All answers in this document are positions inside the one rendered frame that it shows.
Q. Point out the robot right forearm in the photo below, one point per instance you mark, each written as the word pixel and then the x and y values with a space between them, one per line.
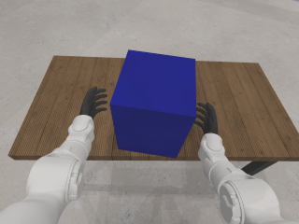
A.
pixel 216 166

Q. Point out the robot right hand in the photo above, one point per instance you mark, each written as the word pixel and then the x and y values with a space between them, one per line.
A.
pixel 210 124

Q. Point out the robot right upper arm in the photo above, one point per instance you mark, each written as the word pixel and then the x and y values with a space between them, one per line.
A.
pixel 249 201

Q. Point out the carton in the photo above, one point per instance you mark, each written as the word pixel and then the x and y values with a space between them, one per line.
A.
pixel 153 106

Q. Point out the robot left hand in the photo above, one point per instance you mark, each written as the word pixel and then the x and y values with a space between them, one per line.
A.
pixel 88 106

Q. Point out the robot left upper arm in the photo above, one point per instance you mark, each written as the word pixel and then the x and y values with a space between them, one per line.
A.
pixel 53 183

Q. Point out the robot left forearm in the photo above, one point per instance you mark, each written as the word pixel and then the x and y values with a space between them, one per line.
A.
pixel 77 145

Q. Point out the table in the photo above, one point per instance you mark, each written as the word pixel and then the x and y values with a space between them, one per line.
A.
pixel 252 122

